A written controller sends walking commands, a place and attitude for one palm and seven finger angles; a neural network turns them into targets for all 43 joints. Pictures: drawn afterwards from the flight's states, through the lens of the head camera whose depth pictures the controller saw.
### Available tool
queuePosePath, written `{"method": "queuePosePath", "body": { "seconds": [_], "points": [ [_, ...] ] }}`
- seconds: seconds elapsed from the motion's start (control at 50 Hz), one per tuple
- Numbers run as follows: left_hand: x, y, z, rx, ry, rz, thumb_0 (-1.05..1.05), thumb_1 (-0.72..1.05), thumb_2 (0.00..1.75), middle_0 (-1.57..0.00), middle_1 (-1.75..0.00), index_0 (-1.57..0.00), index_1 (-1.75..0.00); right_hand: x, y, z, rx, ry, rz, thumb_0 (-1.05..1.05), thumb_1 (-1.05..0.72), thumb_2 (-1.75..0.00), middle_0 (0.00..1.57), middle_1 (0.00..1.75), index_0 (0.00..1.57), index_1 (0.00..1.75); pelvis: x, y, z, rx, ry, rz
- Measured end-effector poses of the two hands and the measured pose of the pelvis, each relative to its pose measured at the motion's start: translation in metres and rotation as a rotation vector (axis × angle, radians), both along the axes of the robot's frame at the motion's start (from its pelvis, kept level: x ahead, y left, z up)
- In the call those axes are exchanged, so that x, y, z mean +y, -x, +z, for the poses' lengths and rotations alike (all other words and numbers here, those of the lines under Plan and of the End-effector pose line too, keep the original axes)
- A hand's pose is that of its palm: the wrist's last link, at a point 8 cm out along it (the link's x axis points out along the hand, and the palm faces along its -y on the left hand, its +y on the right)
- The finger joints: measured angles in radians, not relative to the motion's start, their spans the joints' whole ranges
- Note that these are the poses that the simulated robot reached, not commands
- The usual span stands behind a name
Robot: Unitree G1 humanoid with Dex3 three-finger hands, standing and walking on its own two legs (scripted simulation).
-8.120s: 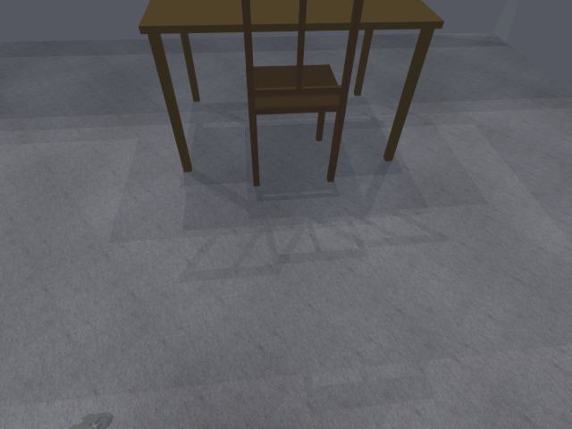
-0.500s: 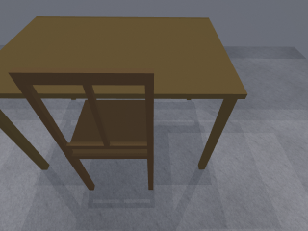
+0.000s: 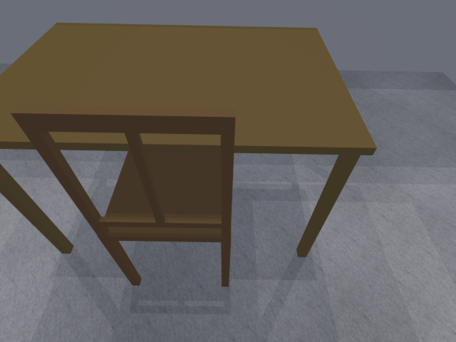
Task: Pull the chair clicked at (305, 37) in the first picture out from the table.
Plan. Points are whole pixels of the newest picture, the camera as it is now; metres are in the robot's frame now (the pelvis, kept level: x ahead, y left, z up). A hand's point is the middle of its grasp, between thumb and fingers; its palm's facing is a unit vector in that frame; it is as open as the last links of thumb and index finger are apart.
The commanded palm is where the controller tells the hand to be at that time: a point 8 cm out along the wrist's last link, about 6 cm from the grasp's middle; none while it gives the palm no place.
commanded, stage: come to a stop and stand still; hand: left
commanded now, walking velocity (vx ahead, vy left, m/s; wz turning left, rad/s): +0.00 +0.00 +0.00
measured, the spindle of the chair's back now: (148, 183) +0.48 +0.23 -0.07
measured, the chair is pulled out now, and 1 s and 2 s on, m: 0.00 0.00 0.00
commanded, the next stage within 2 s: look again from close up in 0.50 s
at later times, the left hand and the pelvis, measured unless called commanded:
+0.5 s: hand out of the picture +0.00 +0.18 -0.18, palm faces +0.02 -0.98 -0.21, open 7.4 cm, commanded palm none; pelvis +0.01 +0.01 +0.00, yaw +0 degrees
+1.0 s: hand out of the picture +0.03 +0.22 -0.18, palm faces -0.02 -0.97 -0.23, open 7.4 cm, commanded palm none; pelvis +0.00 +0.04 -0.01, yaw -1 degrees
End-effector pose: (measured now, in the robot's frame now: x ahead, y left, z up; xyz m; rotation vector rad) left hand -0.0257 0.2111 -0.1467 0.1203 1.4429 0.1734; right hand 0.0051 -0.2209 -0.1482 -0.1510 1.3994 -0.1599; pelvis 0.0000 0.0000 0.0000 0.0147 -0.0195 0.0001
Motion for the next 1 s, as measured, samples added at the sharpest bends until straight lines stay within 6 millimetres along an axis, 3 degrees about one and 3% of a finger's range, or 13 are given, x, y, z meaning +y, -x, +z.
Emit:
{"method": "queuePosePath", "body": {
  "seconds": [0.18, 0.68, 1.0],
  "points": [
    [0.011, -0.009, 0.001, -0.003, -0.009, -0.011, 0.01, 0.91, 0.90, -0.20, -0.30, -0.19, -0.30, 0.003, -0.011, 0.002, -0.011, 0.005, 0.007, 0.01, -0.92, -0.90, 0.20, 0.30, 0.20, 0.30, 0.005, -0.005, 0.001, 0.002, -0.002, -0.004],
    [0.025, -0.023, 0.000, -0.033, -0.027, -0.062, 0.01, 0.91, 0.90, -0.20, -0.30, -0.19, -0.30, 0.013, -0.004, -0.002, -0.010, -0.003, -0.008, 0.01, -0.92, -0.90, 0.20, 0.30, 0.20, 0.30, 0.019, -0.007, -0.004, 0.028, 0.026, -0.014],
    [0.062, -0.048, -0.005, -0.118, -0.042, -0.095, 0.01, 0.91, 0.90, -0.20, -0.30, -0.20, -0.30, 0.034, -0.008, -0.003, -0.070, 0.006, 0.010, 0.01, -0.93, -0.90, 0.20, 0.30, 0.20, 0.30, 0.041, 0.003, -0.010, 0.011, 0.011, -0.024]
  ]
}}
